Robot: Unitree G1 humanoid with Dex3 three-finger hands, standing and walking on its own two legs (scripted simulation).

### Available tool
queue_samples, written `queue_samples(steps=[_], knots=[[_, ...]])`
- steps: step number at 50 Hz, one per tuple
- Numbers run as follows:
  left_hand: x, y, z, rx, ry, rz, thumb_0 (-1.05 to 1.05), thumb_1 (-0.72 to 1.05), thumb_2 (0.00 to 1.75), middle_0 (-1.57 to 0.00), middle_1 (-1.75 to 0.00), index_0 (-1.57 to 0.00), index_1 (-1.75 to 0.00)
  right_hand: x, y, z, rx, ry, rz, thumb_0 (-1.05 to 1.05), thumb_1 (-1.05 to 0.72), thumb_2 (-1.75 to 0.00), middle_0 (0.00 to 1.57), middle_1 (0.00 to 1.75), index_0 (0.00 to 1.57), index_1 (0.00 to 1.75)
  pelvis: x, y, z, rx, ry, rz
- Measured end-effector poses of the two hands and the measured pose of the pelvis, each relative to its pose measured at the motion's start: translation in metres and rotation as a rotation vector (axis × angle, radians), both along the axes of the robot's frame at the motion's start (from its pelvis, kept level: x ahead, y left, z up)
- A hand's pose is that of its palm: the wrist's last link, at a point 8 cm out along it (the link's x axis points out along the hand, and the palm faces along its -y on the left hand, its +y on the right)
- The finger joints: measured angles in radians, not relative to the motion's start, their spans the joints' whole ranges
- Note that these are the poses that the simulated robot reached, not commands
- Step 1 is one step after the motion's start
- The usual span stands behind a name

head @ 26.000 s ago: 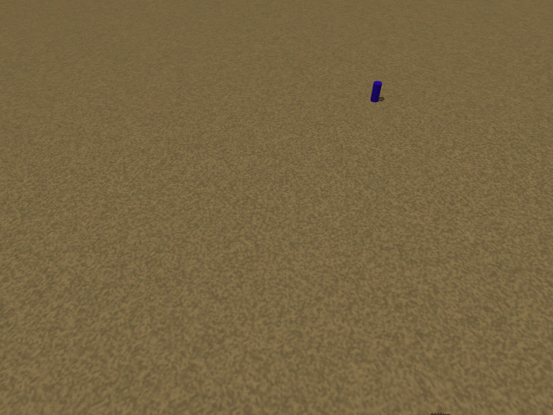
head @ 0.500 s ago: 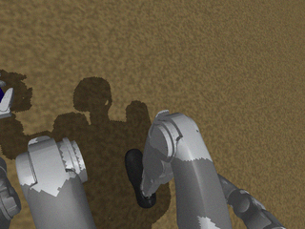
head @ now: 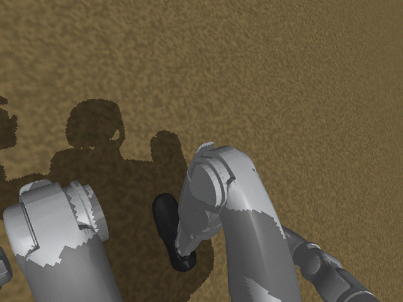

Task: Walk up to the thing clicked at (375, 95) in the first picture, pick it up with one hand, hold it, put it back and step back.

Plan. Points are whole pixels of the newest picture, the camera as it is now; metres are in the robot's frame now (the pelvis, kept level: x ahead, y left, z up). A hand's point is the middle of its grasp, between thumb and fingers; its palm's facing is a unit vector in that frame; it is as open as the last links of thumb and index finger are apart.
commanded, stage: lower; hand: left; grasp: from the side
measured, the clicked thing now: out of the picture +0.43 +0.28 -0.22
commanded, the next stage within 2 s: loosen in 0.14 s
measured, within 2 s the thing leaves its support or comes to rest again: neither
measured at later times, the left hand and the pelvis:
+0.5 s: hand out of the picture +0.43 +0.27 -0.19, palm faces +0.34 -0.94 +0.02, open 7.4 cm; pelvis +0.00 +0.00 +0.00, yaw -1 degrees
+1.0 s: hand out of the picture +0.44 +0.27 -0.19, palm faces +0.33 -0.94 +0.02, open 15.2 cm; pelvis +0.00 +0.01 +0.00, yaw -1 degrees
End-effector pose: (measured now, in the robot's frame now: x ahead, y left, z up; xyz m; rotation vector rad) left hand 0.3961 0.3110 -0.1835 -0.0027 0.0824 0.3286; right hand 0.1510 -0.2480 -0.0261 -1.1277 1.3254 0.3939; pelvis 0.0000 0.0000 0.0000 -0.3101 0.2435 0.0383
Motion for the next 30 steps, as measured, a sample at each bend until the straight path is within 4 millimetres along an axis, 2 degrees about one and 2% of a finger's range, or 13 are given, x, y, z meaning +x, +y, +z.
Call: queue_samples(steps=[18, 25, 30], knots=[[-0.0030, 0.0004, -0.0063, 0.002, -0.002, -0.004, 0.03, -0.04, 1.10, -0.87, -1.05, -0.90, -1.07, 0.0013, 0.0029, 0.0044, -0.016, -0.004, 0.032, -0.01, -0.91, -0.90, 0.20, 0.30, 0.21, 0.30, -0.0023, 0.0022, -0.0016, -0.014, -0.024, -0.009], [-0.0006, -0.0006, -0.0047, -0.015, -0.037, 0.014, 0.01, 0.00, 0.87, -0.89, -0.93, -0.92, -0.94, 0.0003, 0.0048, 0.0069, -0.022, -0.010, 0.040, -0.01, -0.92, -0.89, 0.20, 0.30, 0.21, 0.30, -0.0035, 0.0026, -0.0025, -0.017, -0.033, -0.012], [0.0034, 0.0003, -0.0011, -0.005, -0.050, -0.004, 0.00, -0.09, 0.67, -0.82, -0.77, -0.83, -0.77, -0.0002, 0.0061, 0.0084, -0.026, -0.016, 0.038, -0.01, -0.92, -0.90, 0.20, 0.30, 0.21, 0.30, -0.0043, 0.0037, -0.0024, -0.021, -0.037, -0.013]])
